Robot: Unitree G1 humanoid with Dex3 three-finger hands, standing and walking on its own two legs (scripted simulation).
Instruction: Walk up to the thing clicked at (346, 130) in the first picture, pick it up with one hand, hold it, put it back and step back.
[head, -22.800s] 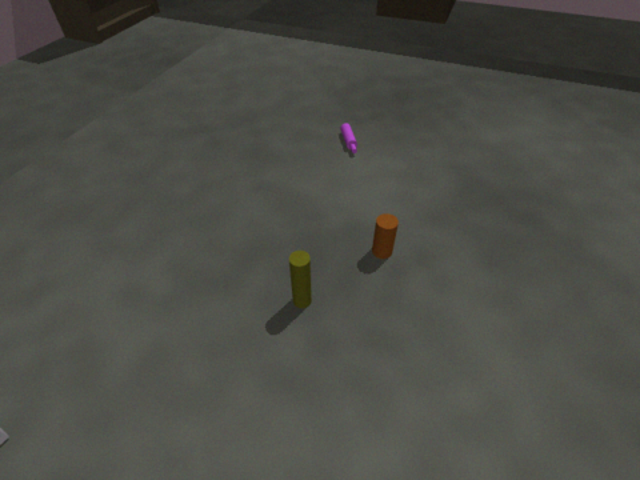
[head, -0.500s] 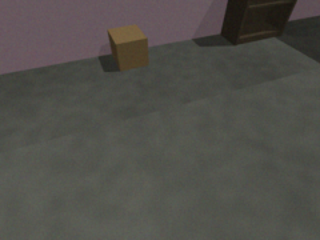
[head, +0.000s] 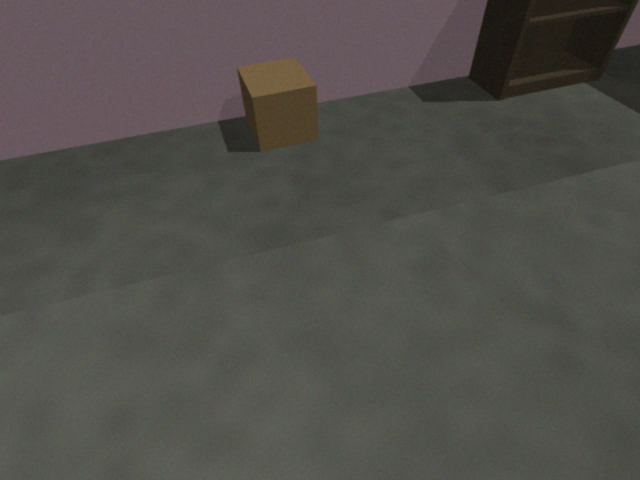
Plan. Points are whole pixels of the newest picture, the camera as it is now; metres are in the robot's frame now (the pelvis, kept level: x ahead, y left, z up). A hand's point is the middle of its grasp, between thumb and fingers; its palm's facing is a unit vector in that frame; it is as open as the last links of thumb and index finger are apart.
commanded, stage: walk up
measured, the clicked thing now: out of the picture +0.11 -1.24 -0.74
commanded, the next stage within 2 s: none
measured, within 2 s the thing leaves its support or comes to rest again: neither
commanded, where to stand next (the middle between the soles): +0.85 +0.00 m, yaw -2 degrees
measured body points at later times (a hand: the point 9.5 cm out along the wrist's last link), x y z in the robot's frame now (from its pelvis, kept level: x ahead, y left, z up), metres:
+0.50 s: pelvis +0.20 +0.01 +0.00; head +0.21 +0.01 +0.45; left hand +0.27 +0.33 -0.11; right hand +0.29 -0.30 -0.11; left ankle +0.24 +0.14 -0.74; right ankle +0.28 -0.13 -0.70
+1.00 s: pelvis +0.42 -0.03 +0.00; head +0.45 -0.05 +0.45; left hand +0.40 +0.29 -0.10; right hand +0.52 -0.34 -0.12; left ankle +0.54 +0.12 -0.70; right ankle +0.36 -0.14 -0.74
